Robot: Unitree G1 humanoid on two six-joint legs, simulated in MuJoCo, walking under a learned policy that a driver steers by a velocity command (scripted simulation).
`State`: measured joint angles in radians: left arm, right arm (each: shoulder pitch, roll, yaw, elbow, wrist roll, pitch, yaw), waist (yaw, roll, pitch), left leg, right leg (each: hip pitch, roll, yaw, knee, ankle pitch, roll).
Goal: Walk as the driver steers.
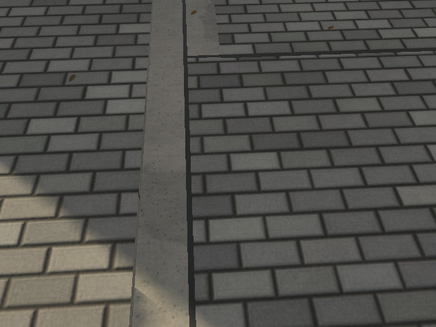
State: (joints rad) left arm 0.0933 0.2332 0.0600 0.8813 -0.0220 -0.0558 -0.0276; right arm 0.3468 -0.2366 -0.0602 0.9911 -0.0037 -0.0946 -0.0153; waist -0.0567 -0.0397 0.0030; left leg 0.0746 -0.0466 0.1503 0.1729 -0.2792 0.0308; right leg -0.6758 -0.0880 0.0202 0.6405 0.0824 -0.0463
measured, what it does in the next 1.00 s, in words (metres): walks ahead, turning right: right foot, then left foot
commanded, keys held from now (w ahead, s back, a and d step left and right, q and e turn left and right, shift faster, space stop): w+e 0.62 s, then no key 0.38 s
